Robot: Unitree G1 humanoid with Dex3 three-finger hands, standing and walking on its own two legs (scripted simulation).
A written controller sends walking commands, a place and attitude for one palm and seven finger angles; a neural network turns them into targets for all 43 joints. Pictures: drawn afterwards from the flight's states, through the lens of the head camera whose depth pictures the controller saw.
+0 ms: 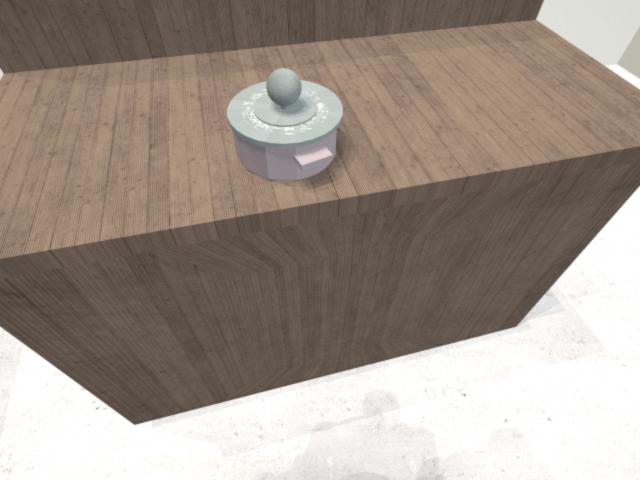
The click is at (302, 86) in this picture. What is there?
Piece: lid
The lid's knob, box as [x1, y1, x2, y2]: [266, 68, 301, 105]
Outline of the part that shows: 280,68 270,74 267,80 266,88 268,95 274,102 280,105 288,105 294,102 299,96 301,85 299,78 293,71 286,68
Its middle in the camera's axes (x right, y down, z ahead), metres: -0.06 -0.23 +0.58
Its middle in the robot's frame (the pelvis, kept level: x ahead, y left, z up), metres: +0.61 +0.09 +0.17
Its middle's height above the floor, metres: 0.94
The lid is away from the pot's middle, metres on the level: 0.00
